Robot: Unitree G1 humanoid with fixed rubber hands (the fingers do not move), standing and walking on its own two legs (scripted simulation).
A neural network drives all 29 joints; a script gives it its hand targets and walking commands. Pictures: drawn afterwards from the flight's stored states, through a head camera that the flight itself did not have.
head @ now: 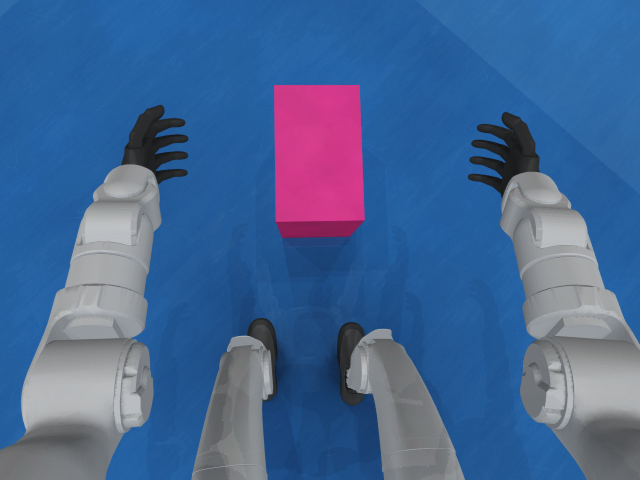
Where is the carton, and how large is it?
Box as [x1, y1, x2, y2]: [274, 85, 364, 237]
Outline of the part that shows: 274,85 276,223 282,237 349,236 364,220 359,85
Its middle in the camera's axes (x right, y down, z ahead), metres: -0.01 -0.18 +0.94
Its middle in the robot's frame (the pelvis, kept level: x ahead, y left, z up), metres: +0.60 -0.03 -0.56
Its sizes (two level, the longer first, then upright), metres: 0.293 0.182 0.256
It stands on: the floor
